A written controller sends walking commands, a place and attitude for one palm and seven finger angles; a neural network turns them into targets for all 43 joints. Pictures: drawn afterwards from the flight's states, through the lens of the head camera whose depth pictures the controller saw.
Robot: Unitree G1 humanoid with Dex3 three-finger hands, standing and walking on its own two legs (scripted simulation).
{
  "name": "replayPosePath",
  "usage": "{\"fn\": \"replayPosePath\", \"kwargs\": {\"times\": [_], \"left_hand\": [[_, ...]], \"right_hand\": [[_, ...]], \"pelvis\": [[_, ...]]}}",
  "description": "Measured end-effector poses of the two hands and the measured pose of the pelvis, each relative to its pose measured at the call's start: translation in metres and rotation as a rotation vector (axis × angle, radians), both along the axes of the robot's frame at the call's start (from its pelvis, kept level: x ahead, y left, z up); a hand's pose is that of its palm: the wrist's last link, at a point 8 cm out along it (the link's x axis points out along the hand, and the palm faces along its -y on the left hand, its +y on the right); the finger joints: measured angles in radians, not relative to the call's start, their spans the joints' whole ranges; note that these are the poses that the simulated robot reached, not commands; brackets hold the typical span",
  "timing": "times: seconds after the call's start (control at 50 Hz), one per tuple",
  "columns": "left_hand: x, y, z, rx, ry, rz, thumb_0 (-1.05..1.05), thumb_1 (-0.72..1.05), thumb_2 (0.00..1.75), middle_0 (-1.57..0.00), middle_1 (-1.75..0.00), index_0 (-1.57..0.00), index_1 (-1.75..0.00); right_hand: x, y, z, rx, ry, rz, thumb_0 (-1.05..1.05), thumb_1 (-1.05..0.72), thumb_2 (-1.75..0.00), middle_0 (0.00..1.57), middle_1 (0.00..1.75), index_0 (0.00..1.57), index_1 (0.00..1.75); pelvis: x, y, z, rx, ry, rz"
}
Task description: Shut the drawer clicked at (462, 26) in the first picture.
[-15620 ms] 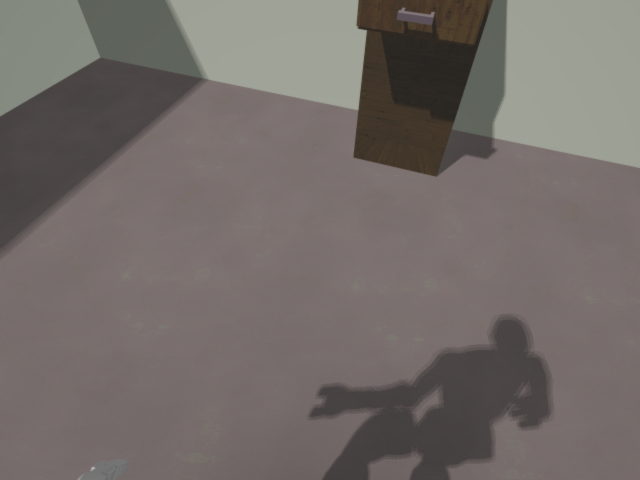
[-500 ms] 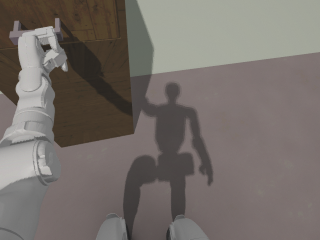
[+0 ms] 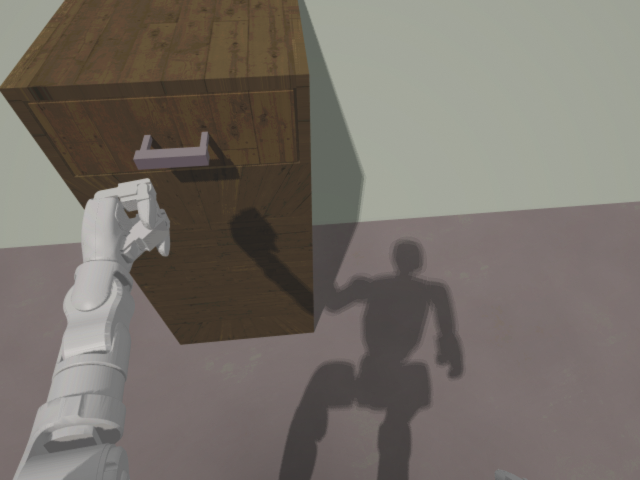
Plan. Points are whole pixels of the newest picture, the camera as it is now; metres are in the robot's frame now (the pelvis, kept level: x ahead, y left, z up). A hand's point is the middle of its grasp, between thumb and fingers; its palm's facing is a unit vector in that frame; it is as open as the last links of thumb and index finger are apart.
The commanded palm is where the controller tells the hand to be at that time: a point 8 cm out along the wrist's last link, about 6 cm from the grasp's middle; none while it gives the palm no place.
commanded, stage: draw the hand back to the body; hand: left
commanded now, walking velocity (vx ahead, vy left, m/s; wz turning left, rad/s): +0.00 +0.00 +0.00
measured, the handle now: (174, 148) +0.59 +0.24 +0.07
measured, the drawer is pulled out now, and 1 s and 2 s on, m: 0.00 0.00 0.00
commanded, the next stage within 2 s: step back with the hand held close in 1.00 s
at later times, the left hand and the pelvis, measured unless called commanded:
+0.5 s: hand (79, 318) +0.25 +0.22 +0.16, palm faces +0.33 -0.91 -0.26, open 3.3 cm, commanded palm +0.20 +0.26 +0.17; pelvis -0.02 -0.01 +0.03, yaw +1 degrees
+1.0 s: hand out of the picture +0.16 +0.24 +0.19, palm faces +0.43 -0.82 -0.38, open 3.3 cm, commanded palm +0.11 +0.28 +0.20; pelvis -0.01 +0.00 +0.03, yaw +1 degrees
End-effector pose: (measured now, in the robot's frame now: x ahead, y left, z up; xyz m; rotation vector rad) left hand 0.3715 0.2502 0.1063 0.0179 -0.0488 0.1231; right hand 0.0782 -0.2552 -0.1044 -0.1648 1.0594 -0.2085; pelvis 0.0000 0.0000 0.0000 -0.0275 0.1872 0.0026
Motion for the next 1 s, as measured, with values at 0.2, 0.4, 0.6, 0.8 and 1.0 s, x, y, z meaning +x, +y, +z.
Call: {"fn": "replayPosePath", "kwargs": {"times": [0.2, 0.4, 0.6, 0.8, 1.0], "left_hand": [[-0.072, 0.006, 0.028, 0.103, 0.003, 0.042, 0.02, 0.9, 0.9, -1.4, -1.6, -1.4, -1.6], [-0.134, 0.011, 0.048, 0.223, 0.009, 0.187, 0.02, 0.9, 0.9, -1.4, -1.6, -1.4, -1.6], [-0.186, 0.015, 0.072, 0.297, -0.043, 0.226, 0.02, 0.9, 0.9, -1.4, -1.6, -1.4, -1.6], [-0.236, 0.019, 0.095, 0.402, -0.072, 0.259, 0.02, 0.89, 0.9, -1.4, -1.6, -1.4, -1.6], [-0.256, 0.028, 0.098, 0.42, -0.069, 0.315, 0.01, 0.89, 0.9, -1.41, -1.6, -1.4, -1.6]], "right_hand": [[0.077, 0.015, 0.033, 0.006, -0.267, 0.115, 0.01, -0.91, -0.9, 0.2, 0.3, 0.2, 0.3], [0.095, 0.032, 0.06, 0.002, -0.35, 0.178, 0.01, -0.91, -0.9, 0.2, 0.3, 0.2, 0.3], [0.081, 0.032, 0.056, 0.007, -0.323, 0.181, 0.01, -0.91, -0.9, 0.2, 0.3, 0.2, 0.3], [0.077, 0.028, 0.053, 0.001, -0.337, 0.171, 0.01, -0.91, -0.9, 0.2, 0.3, 0.2, 0.3], [0.092, 0.037, 0.059, -0.007, -0.385, 0.206, 0.01, -0.91, -0.9, 0.2, 0.3, 0.2, 0.3]], "pelvis": [[-0.011, -0.004, 0.011, 0.018, -0.111, 0.014], [-0.019, -0.007, 0.028, 0.027, -0.211, 0.011], [-0.018, -0.007, 0.034, 0.026, -0.257, 0.005], [-0.014, -0.004, 0.034, 0.023, -0.267, 0.003], [-0.014, -0.002, 0.033, 0.023, -0.272, 0.016]]}}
